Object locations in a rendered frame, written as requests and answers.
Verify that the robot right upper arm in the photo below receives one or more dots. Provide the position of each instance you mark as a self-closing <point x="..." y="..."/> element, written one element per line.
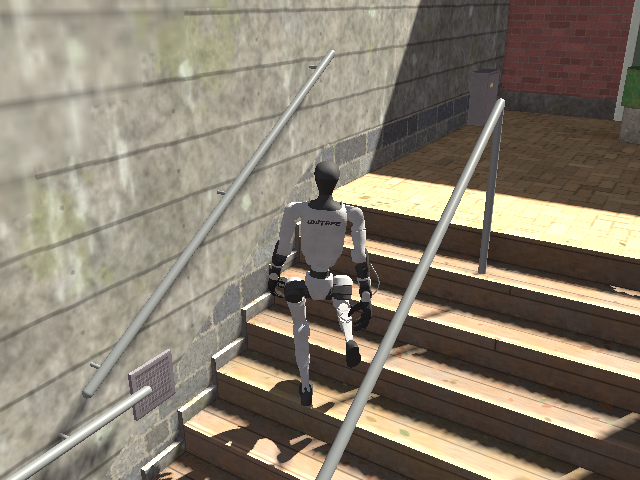
<point x="356" y="216"/>

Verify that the robot left hand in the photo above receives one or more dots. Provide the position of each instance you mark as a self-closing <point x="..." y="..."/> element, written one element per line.
<point x="280" y="283"/>

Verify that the robot left upper arm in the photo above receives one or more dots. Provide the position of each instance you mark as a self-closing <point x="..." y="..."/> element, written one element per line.
<point x="292" y="212"/>

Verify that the right robot shin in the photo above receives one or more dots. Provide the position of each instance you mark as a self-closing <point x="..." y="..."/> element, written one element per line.
<point x="345" y="322"/>

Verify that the robot right forearm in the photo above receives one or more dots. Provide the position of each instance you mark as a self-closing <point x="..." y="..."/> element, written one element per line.
<point x="363" y="278"/>

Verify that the robot right hand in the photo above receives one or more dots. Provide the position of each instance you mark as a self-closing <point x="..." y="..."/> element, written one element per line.
<point x="365" y="317"/>

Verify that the robot left foot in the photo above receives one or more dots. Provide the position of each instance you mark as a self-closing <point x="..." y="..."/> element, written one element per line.
<point x="306" y="397"/>

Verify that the robot left forearm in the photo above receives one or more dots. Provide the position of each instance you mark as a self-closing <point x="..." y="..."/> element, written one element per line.
<point x="277" y="264"/>

